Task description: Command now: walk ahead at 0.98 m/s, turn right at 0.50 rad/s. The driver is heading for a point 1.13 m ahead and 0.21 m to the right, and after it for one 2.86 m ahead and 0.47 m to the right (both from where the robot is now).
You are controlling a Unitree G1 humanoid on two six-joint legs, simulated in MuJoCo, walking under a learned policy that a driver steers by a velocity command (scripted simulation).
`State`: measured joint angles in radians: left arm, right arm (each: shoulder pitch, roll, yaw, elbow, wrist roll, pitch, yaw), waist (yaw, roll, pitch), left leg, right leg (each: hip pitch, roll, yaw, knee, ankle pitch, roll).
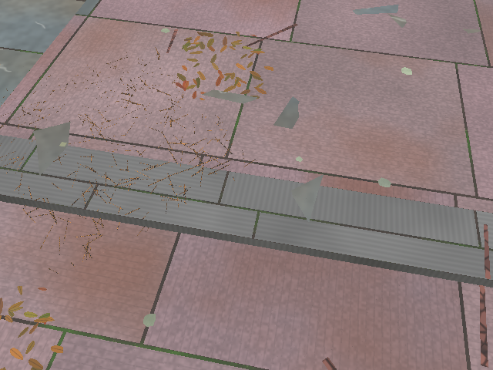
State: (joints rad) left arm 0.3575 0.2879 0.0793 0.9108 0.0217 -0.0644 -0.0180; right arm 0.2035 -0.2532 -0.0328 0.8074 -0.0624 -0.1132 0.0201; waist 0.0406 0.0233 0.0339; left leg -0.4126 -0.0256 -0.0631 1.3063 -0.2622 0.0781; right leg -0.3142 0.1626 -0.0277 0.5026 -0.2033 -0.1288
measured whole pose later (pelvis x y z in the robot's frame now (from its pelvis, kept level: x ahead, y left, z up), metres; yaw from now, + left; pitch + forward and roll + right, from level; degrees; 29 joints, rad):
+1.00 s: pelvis +0.67 -0.08 +0.01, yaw -21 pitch +2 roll +0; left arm 0.13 0.24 0.02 0.75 0.03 -0.01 0.03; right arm 0.23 -0.30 -0.06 0.71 0.02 0.04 -0.06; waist 0.00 0.02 0.06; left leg -0.71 0.10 -0.01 1.27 -0.36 -0.13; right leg -0.30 -0.02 -0.18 0.41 -0.14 -0.08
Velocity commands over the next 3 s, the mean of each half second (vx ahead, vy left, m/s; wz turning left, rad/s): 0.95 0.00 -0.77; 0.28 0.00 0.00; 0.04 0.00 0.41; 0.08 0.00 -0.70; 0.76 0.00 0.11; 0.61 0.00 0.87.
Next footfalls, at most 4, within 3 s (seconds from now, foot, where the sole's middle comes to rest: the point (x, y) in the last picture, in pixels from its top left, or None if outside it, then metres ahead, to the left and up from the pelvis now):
0.28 left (208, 369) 0.47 0.14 -0.76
0.68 right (331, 290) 0.71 -0.20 -0.76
1.14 left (248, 249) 0.82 0.05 -0.73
1.60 right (305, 298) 0.69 -0.12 -0.76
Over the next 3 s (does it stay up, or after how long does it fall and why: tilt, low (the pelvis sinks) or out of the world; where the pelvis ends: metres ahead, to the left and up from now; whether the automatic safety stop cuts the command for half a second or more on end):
stays up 1.15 -0.20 0.05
